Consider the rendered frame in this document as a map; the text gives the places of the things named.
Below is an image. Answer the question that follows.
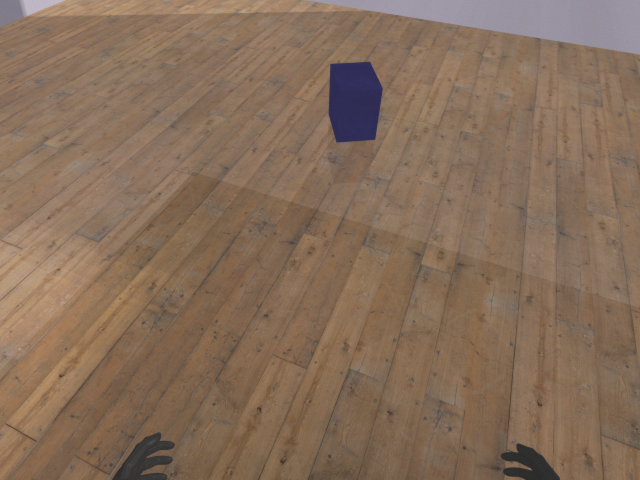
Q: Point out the carton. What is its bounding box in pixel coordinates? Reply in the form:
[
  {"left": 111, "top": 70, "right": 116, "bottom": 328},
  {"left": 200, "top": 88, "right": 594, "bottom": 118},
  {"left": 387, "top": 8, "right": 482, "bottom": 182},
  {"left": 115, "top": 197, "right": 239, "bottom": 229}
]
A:
[{"left": 329, "top": 62, "right": 383, "bottom": 142}]

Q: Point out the robot right hand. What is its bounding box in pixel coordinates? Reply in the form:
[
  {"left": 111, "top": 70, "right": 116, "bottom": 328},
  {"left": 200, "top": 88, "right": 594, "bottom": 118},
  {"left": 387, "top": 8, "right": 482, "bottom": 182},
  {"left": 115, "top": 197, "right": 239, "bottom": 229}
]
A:
[{"left": 501, "top": 443, "right": 560, "bottom": 480}]

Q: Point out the robot left hand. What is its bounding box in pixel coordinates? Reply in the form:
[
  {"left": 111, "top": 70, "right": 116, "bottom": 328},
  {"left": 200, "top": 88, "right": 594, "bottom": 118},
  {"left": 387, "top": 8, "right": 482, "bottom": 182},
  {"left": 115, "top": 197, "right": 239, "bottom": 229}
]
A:
[{"left": 112, "top": 432, "right": 175, "bottom": 480}]

